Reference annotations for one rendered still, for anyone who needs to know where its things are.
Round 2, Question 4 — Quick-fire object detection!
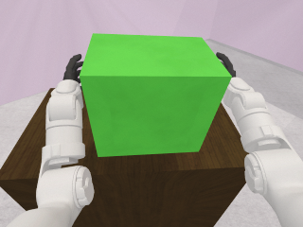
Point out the pedestal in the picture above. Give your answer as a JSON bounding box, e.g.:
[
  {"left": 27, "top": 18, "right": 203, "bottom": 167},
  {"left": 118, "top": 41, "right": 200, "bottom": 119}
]
[{"left": 0, "top": 88, "right": 249, "bottom": 227}]

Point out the robot left forearm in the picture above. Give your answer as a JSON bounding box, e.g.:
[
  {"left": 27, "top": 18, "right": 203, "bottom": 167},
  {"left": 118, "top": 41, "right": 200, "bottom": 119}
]
[{"left": 36, "top": 79, "right": 85, "bottom": 206}]

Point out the robot right upper arm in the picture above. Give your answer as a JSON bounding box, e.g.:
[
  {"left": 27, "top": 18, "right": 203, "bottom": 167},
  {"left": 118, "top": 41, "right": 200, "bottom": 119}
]
[{"left": 244, "top": 148, "right": 303, "bottom": 227}]

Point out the robot left upper arm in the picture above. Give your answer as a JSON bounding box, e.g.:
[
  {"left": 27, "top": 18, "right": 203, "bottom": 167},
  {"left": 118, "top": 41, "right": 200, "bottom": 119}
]
[{"left": 6, "top": 166, "right": 95, "bottom": 227}]

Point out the left robot hand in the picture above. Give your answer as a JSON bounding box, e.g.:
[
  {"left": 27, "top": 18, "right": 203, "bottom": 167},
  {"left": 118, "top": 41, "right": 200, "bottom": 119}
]
[{"left": 62, "top": 54, "right": 84, "bottom": 90}]

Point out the robot right forearm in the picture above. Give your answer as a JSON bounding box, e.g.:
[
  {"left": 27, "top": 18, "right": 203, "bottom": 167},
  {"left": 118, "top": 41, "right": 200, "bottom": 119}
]
[{"left": 223, "top": 77, "right": 303, "bottom": 165}]

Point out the carton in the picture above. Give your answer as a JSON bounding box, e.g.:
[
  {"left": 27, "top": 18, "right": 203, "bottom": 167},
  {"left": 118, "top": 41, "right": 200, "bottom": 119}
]
[{"left": 80, "top": 33, "right": 232, "bottom": 157}]

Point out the right robot hand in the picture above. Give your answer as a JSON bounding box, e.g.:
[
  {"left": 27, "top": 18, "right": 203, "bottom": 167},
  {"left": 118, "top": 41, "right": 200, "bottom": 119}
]
[{"left": 216, "top": 52, "right": 236, "bottom": 78}]

